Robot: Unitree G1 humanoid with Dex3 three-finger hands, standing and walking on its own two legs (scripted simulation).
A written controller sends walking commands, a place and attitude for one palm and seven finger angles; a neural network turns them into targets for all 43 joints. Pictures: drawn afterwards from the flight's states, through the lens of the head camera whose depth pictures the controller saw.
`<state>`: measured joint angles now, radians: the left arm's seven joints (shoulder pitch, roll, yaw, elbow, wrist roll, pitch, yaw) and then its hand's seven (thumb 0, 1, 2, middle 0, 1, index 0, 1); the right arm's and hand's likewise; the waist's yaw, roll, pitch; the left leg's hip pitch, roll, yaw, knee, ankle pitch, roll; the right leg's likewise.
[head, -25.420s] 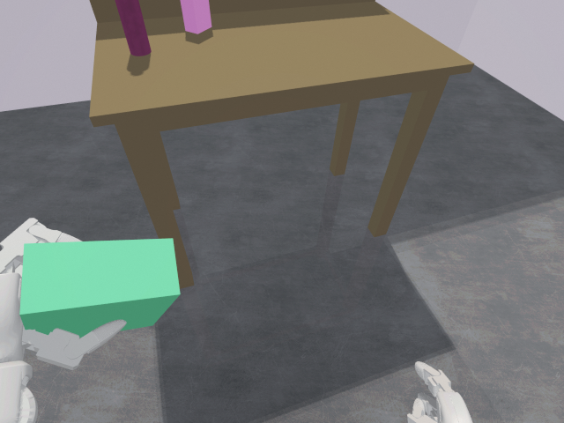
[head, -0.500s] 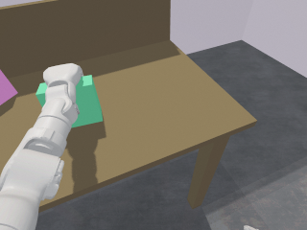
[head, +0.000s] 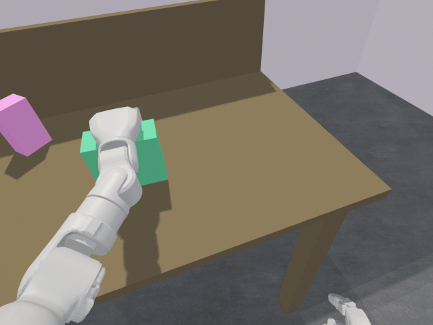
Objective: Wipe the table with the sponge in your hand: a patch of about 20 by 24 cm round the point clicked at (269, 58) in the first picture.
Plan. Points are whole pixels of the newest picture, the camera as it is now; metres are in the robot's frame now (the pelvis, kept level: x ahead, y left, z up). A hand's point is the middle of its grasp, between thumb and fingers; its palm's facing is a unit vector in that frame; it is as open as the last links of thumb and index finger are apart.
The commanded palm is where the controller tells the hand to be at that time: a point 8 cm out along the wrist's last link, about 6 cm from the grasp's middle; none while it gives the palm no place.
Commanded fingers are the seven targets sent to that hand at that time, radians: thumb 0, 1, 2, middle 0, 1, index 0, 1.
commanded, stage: wipe back along the third lane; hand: left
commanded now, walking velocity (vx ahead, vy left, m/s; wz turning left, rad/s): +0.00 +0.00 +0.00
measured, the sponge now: (131, 165) +0.41 +0.22 +0.09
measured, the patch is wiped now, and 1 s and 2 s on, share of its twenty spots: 0.95 0.95 0.95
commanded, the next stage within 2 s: slide back across to the middle lane in 1.20 s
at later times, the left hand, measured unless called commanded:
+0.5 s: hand (130, 159) +0.37 +0.19 +0.15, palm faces +0.14 -0.03 -0.99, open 10.4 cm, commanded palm +0.31 +0.17 +0.17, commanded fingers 0.00 0.10 1.30 -1.20 -1.60 -1.20 -1.60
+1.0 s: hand (133, 178) +0.32 +0.17 +0.15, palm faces +0.19 -0.10 -0.98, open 10.4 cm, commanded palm +0.27 +0.16 +0.18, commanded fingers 0.00 0.10 1.30 -1.20 -1.60 -1.20 -1.60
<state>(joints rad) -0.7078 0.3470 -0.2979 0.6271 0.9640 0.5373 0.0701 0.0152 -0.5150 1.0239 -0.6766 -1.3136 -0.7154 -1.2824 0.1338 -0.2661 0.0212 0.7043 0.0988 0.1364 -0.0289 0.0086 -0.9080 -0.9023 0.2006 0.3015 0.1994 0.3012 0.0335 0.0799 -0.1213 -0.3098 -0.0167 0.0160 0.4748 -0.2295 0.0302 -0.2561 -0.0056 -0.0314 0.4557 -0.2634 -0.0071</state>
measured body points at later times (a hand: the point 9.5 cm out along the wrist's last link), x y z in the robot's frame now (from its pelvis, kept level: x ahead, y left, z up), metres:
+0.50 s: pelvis +0.02 -0.01 +0.00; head -0.01 -0.05 +0.44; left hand +0.36 +0.19 +0.20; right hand +0.25 -0.20 -0.09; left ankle +0.01 +0.10 -0.74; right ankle -0.02 -0.12 -0.74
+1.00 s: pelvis +0.00 -0.03 +0.00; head -0.04 -0.08 +0.44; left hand +0.30 +0.17 +0.20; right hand +0.24 -0.24 -0.08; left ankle +0.01 +0.10 -0.74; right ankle -0.02 -0.12 -0.74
